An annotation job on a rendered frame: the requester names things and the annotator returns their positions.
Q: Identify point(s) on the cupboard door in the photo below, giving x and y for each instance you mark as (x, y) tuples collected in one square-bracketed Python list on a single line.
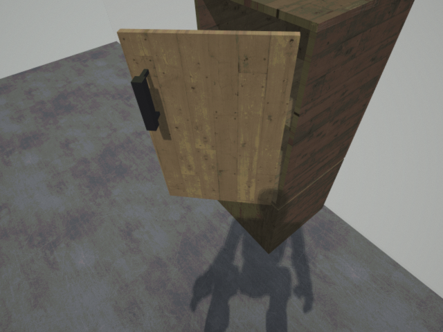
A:
[(223, 97)]

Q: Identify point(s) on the handle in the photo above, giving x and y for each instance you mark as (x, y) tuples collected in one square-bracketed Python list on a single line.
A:
[(144, 100)]

